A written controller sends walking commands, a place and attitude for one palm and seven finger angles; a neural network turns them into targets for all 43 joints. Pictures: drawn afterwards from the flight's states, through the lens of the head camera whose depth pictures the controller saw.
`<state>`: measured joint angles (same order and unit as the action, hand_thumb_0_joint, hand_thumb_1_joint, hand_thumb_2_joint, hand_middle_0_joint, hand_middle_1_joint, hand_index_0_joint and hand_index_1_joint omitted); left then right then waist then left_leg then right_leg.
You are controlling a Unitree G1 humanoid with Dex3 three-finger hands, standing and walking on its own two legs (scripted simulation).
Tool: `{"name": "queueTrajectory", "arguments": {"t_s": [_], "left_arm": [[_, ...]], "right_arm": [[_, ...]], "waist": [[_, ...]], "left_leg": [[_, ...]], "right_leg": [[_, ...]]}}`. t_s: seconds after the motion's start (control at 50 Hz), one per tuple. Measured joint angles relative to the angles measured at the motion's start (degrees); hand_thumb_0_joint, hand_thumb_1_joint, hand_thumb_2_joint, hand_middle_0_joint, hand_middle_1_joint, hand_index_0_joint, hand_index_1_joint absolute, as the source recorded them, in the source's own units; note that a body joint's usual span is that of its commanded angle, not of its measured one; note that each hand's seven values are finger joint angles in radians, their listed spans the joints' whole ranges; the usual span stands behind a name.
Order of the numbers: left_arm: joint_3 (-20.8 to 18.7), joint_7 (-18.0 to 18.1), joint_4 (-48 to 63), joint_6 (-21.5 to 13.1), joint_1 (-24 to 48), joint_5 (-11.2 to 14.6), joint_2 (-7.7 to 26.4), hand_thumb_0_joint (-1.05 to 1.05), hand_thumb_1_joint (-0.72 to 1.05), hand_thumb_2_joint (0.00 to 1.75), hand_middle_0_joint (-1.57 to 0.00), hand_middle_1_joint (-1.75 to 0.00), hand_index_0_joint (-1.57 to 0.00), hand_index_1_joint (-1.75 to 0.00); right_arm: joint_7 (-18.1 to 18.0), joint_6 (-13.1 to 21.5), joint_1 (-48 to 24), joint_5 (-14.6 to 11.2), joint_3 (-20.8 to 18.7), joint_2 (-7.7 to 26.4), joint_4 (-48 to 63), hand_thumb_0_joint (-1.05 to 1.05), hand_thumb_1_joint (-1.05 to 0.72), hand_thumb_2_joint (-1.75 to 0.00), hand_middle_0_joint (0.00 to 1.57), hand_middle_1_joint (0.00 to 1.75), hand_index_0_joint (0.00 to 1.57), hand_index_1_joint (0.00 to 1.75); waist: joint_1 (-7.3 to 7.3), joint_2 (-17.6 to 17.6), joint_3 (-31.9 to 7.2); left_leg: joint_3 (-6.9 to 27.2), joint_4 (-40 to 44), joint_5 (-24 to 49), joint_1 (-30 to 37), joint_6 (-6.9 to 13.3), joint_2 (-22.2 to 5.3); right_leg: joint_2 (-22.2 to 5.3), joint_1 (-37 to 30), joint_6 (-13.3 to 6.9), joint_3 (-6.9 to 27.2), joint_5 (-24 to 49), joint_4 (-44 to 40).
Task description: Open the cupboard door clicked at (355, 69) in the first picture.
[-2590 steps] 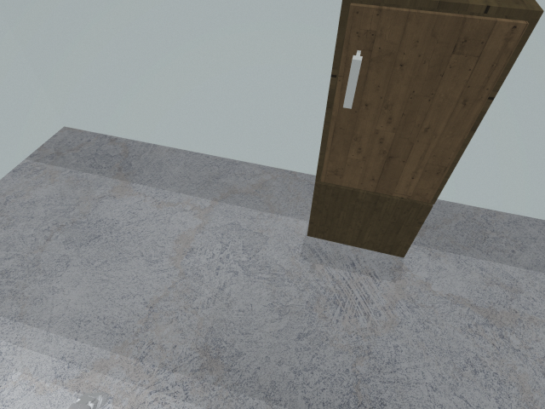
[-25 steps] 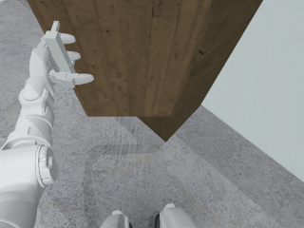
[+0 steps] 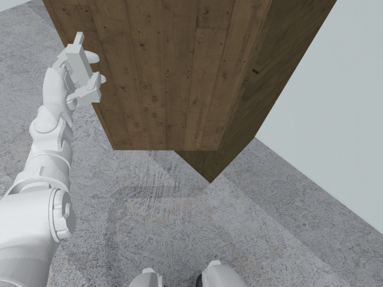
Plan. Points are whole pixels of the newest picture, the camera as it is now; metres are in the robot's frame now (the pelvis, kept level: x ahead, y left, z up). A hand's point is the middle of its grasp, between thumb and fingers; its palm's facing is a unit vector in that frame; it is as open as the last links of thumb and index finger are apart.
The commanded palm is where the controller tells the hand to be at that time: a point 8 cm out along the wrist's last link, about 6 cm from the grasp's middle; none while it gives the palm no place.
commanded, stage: pull the door open along its arc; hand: left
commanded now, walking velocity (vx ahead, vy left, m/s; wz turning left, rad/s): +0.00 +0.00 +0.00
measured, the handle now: (87, 69) +0.55 +0.19 +0.09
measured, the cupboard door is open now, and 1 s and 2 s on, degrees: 45 85 85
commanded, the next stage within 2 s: open thumb and fingers to let go in 0.96 s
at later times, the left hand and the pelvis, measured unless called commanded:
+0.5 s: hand (96, 123) +0.42 +0.15 +0.09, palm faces -0.10 -1.00 +0.01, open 6.3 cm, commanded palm +0.35 +0.21 +0.09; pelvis +0.01 +0.00 +0.02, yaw -2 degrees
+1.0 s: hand (149, 187) +0.28 +0.06 +0.09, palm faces +0.37 -0.93 +0.01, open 6.6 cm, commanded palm +0.23 +0.11 +0.09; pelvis +0.02 -0.05 +0.02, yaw +2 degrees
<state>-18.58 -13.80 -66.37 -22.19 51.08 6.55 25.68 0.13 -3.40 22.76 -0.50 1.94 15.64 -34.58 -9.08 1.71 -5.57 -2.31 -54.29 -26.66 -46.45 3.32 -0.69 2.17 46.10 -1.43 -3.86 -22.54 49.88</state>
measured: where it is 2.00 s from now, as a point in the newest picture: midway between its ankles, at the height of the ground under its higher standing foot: outside the picture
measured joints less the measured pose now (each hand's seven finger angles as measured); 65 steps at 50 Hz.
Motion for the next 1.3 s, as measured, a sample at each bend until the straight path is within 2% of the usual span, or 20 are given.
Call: {"name": "queueTrajectory", "arguments": {"t_s": [0.12, 0.24, 0.36, 0.48, 0.52, 0.58, 0.68, 0.78, 0.86, 0.98, 1.08, 1.14, 1.2, 1.3], "left_arm": [[-0.37, -0.31, -0.23, 0.09, 0.60, -0.36, 0.22, 0.00, 0.70, 0.79, -0.36, -1.35, -0.35, -1.35], [-0.94, -0.88, 3.88, 0.88, -3.72, 0.87, -0.21, 0.00, 0.70, 0.76, -0.36, -1.35, -0.34, -1.35], [-0.32, -1.46, 13.49, 2.21, -12.98, 3.30, -2.93, 0.00, 0.70, 0.73, -0.34, -1.34, -0.34, -1.35], [2.94, -1.31, 29.42, 4.10, -27.52, 6.16, -7.24, 0.00, 0.68, 0.71, -0.33, -1.33, -0.31, -1.33], [4.86, 1.24, 36.25, 5.28, -32.95, 6.80, -10.01, 0.00, 0.68, 0.71, -0.33, -1.33, -0.31, -1.32], [8.48, 8.91, 46.08, 6.61, -40.47, 5.89, -15.27, 0.01, 0.67, 0.71, -0.32, -1.32, -0.32, -1.29], [15.67, 21.13, 58.24, 8.59, -50.89, 1.38, -22.27, 0.01, 0.65, 0.71, -0.33, -1.31, -0.33, -1.28], [23.23, 30.53, 66.22, 11.63, -59.37, -3.02, -26.04, 0.02, 0.63, 0.70, -0.33, -1.28, -0.34, -1.29], [27.19, 36.29, 68.82, 13.68, -62.98, -5.99, -28.05, 0.02, 0.62, 0.70, -0.33, -1.25, -0.35, -1.30], [28.74, 39.57, 69.52, 14.40, -65.36, -8.34, -29.29, 0.02, 0.62, 0.72, -0.33, -1.25, -0.34, -1.31], [29.43, 41.37, 69.60, 13.65, -65.56, -9.32, -30.59, 0.02, 0.63, 0.74, -0.30, -1.27, -0.32, -1.31], [29.34, 41.36, 68.40, 12.40, -64.08, -9.83, -30.12, 0.02, 0.64, 0.76, -0.30, -1.28, -0.30, -1.31], [28.32, 39.88, 66.82, 11.42, -62.41, -9.06, -28.70, 0.01, 0.63, 0.77, -0.32, -1.30, -0.31, -1.31], [25.90, 37.24, 64.41, 10.57, -60.44, -5.85, -27.19, 0.01, 0.50, 0.72, -0.34, -1.29, -0.33, -1.30]], "right_arm": [[-0.06, -0.06, -0.20, 0.04, 0.24, -0.02, -0.10, 0.01, -0.91, -0.90, 0.21, 0.30, 0.20, 0.30], [-0.01, -0.77, 0.69, -0.35, 0.05, -0.08, 1.24, 0.01, -0.91, -0.90, 0.21, 0.30, 0.20, 0.30], [0.24, -1.56, 1.22, -1.23, -0.27, -0.38, 2.77, 0.01, -0.91, -0.90, 0.21, 0.30, 0.20, 0.30], [0.86, -1.02, -0.07, -2.04, -0.80, -0.79, 4.95, 0.01, -0.91, -0.90, 0.21, 0.30, 0.20, 0.30], [1.10, -0.19, -0.96, -2.07, -1.22, -1.10, 5.51, 0.01, -0.91, -0.90, 0.21, 0.30, 0.20, 0.30], [1.71, 1.03, -3.32, -1.56, -1.48, -1.61, 5.86, 0.01, -0.91, -0.90, 0.20, 0.30, 0.20, 0.30], [2.35, 1.03, -8.30, 0.07, -1.22, -3.12, 6.66, 0.01, -0.91, -0.90, 0.20, 0.30, 0.20, 0.30], [1.95, -0.68, -12.02, 1.32, -0.30, -4.99, 7.85, 0.01, -0.91, -0.90, 0.20, 0.30, 0.20, 0.30], [1.14, -2.00, -13.52, 2.00, 0.45, -6.25, 7.86, 0.01, -0.91, -0.90, 0.20, 0.30, 0.20, 0.30], [0.50, -2.40, -13.00, 2.75, 0.68, -6.82, 7.18, 0.01, -0.91, -0.90, 0.21, 0.30, 0.20, 0.30], [0.51, -1.03, -11.34, 3.23, -0.19, -5.43, 6.15, 0.01, -0.91, -0.90, 0.21, 0.30, 0.20, 0.30], [0.09, -0.30, -10.71, 3.45, -0.83, -4.46, 4.74, 0.01, -0.91, -0.90, 0.21, 0.30, 0.20, 0.30], [-0.50, -0.09, -10.39, 3.22, -1.35, -3.84, 3.22, 0.02, -0.91, -0.90, 0.20, 0.30, 0.20, 0.30], [-1.22, 0.58, -10.13, 2.60, -1.73, -3.24, 1.76, 0.02, -0.91, -0.90, 0.20, 0.30, 0.20, 0.30]], "waist": [[0.03, -0.07, 0.16], [0.32, 0.15, -0.29], [1.45, 0.14, -0.96], [2.91, 0.13, -1.61], [3.95, 0.10, -1.82], [5.25, 0.04, -1.77], [6.84, -0.30, -1.34], [7.86, -0.28, -0.78], [8.35, -0.23, -0.59], [8.33, 0.06, -0.76], [8.21, 0.48, -0.31], [8.47, 0.47, 0.07], [8.60, 0.51, 0.35], [8.38, 0.65, 0.92]], "left_leg": [[-0.04, -0.33, 0.04, -0.48, 0.03, 0.05], [-1.00, 0.66, 0.07, 0.84, 0.05, -0.27], [-1.99, 2.97, 0.27, 4.17, 0.02, -0.45], [-2.71, 5.89, 0.71, 8.61, -0.08, -0.38], [-2.95, 6.70, 0.81, 9.97, -0.16, -0.34], [-2.97, 7.53, 0.94, 11.74, -0.30, -0.06], [-2.53, 8.04, 0.96, 14.41, -0.69, 0.37], [-1.60, 8.61, 0.90, 17.53, -1.46, 0.42], [-0.49, 9.12, 1.01, 19.55, -2.26, 0.31], [1.11, 9.59, 1.31, 20.84, -3.49, 0.11], [2.41, 8.87, 1.55, 19.81, -4.21, 0.36], [2.86, 8.27, 1.82, 18.70, -4.50, 0.57], [3.02, 8.27, 2.28, 18.19, -4.66, 0.59], [3.20, 9.12, 3.29, 18.44, -4.43, 0.52]], "right_leg": [[-0.07, 0.54, -0.02, 0.03, -0.02, 0.44], [0.30, -0.22, 0.01, 1.03, 0.22, -0.19], [0.63, -2.93, 0.04, 2.12, 0.50, -1.92], [0.73, -6.84, 0.07, 2.97, 0.83, -4.16], [0.74, -8.02, 0.08, 3.24, 0.87, -4.73], [0.51, -9.61, 0.06, 3.30, 0.71, -5.06], [0.10, -12.05, -0.32, 2.89, -0.05, -4.64], [0.06, -15.22, -1.09, 2.01, -0.77, -4.68], [0.18, -17.52, -1.89, 0.94, -1.16, -5.07], [0.36, -19.14, -3.07, -0.63, -1.60, -5.27], [0.06, -18.39, -3.80, -1.95, -2.11, -4.17], [-0.21, -17.26, -4.12, -2.43, -2.33, -3.15], [-0.25, -16.66, -4.39, -2.62, -2.12, -2.86], [-0.06, -16.86, -4.62, -2.66, -1.14, -3.68]]}}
